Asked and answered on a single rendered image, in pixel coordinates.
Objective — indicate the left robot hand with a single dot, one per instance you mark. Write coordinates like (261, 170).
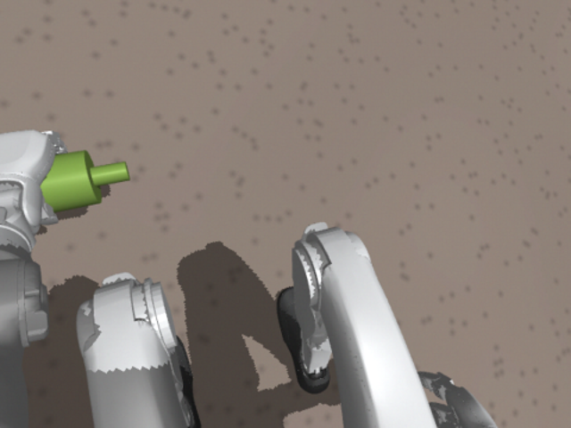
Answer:
(30, 153)

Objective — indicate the right robot foot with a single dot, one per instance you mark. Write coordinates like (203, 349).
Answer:
(291, 332)

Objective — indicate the left robot foot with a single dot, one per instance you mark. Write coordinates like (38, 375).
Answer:
(187, 378)

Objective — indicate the left robot arm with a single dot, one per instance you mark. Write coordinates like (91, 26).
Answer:
(24, 309)

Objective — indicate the bottle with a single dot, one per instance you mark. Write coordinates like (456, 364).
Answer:
(74, 182)

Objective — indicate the right robot hand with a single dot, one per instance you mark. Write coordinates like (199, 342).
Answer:
(463, 410)

